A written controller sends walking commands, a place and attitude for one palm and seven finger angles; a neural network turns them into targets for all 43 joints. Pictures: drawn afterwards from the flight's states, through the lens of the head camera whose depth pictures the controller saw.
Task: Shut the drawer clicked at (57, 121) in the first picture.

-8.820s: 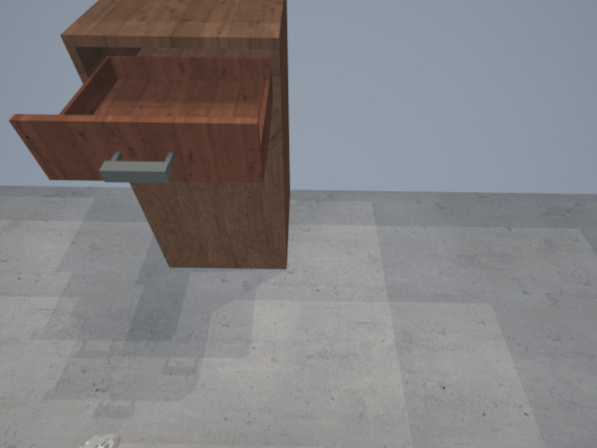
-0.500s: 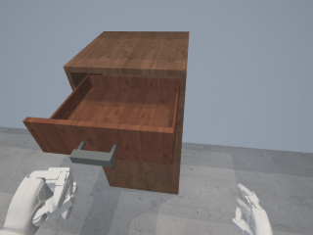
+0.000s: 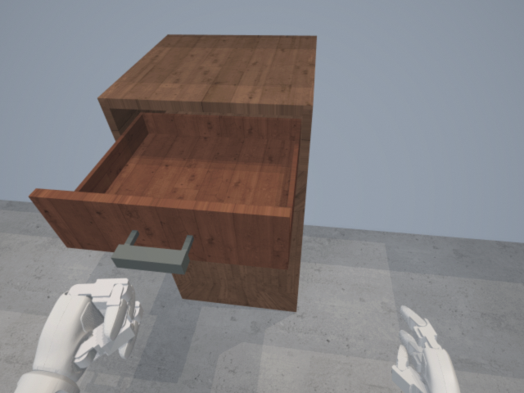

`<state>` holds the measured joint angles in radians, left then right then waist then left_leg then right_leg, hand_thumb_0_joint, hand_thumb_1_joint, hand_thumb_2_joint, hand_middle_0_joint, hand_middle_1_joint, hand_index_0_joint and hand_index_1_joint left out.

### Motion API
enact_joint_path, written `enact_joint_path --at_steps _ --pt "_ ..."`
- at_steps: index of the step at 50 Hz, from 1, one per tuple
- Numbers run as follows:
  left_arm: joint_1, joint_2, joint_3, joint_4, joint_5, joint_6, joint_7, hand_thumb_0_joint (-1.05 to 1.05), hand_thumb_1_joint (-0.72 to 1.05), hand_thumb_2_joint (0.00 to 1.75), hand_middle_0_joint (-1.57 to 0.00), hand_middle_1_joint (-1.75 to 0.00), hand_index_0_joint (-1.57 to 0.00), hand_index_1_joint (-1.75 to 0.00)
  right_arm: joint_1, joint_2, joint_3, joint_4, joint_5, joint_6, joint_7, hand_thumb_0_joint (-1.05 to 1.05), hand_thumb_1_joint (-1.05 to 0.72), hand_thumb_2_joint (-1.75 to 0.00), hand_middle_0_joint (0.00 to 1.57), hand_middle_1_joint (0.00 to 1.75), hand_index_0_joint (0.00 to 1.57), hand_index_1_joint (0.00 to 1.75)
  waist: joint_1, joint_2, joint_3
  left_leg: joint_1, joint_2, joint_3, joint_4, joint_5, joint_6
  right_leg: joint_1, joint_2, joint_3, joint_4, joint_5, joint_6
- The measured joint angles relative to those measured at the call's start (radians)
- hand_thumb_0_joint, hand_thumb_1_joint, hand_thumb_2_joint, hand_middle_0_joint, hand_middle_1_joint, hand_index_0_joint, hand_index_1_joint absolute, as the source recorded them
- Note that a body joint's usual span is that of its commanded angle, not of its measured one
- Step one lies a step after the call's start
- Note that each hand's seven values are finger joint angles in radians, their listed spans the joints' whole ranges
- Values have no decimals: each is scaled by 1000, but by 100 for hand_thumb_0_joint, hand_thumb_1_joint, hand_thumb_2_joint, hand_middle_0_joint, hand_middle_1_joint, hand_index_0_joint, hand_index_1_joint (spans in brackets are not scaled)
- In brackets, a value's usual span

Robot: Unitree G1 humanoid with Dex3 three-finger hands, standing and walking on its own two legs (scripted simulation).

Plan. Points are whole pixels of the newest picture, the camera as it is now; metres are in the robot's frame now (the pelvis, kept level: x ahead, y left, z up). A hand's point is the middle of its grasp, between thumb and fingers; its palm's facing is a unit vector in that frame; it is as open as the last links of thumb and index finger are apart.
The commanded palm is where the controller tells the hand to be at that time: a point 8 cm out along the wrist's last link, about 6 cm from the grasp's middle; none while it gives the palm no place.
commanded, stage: bring the fist close to the handle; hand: left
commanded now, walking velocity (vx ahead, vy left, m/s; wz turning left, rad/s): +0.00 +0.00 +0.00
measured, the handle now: (156, 248) +0.32 +0.22 +0.06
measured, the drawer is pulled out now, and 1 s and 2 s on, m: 0.29 0.29 0.22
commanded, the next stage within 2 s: push the drawer shut in 1.02 s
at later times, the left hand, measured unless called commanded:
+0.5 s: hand (152, 322) +0.19 +0.17 +0.07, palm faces -0.03 -1.00 -0.05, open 3.3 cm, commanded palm +0.17 +0.23 +0.07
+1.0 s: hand (160, 319) +0.20 +0.17 +0.06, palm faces -0.03 -1.00 -0.05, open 3.3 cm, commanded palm +0.18 +0.23 +0.06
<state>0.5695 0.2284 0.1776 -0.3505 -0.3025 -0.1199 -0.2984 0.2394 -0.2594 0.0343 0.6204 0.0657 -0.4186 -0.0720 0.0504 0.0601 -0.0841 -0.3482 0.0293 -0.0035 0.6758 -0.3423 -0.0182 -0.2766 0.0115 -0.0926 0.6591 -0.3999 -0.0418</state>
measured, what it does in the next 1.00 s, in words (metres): stands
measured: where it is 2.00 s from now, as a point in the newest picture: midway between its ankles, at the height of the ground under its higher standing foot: outside the picture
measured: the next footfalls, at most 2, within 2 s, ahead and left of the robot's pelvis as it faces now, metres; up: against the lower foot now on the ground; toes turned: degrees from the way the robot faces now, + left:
none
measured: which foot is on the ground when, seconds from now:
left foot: down 0.00-1.00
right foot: down 0.00-1.00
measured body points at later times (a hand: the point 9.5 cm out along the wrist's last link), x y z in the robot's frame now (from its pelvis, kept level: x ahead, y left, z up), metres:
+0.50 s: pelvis +0.00 +0.02 -0.02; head +0.01 +0.01 +0.43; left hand +0.19 +0.23 +0.08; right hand +0.17 -0.21 -0.09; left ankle +0.01 +0.13 -0.72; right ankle -0.03 -0.09 -0.72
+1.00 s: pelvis +0.00 +0.01 -0.02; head +0.02 +0.00 +0.43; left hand +0.20 +0.22 +0.06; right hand +0.17 -0.23 -0.10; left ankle +0.01 +0.13 -0.72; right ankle -0.03 -0.09 -0.72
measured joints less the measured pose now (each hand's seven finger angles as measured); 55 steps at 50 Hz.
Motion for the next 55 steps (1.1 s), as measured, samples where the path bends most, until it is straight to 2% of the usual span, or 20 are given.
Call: enact_joint_path --at_steps 17,34,42,55 --pt "-18 -45 -99 39 75 -67 101 2 90 90 -140 -160 -140 -160 10 27 -7 -29 -31 104 34 2 -90 -90 21 30 20 30 -36 -14 5 -104 -23 18 86 -36 27 -108 -28 17 92 -35 25" --pt "-125 -39 -106 174 79 -146 124 2 90 90 -140 -160 -140 -160 11 17 -9 -62 -37 183 38 2 -90 -90 21 30 20 30 -60 -19 -8 -233 -18 15 186 -70 27 -234 -26 16 189 -68 24" --pt "-99 -30 -84 164 65 -162 124 2 90 90 -140 -160 -140 -160 22 16 -18 -67 -32 208 40 2 -90 -90 21 30 20 30 -66 -16 -22 -236 -11 16 190 -77 23 -239 -19 17 191 -73 20" --pt "-100 -28 -92 173 62 -175 117 2 90 90 -140 -160 -140 -160 11 13 -15 -79 -31 220 35 2 -90 -90 21 30 20 30 -62 -11 -21 -247 -9 6 197 -79 15 -248 -17 8 202 -80 12"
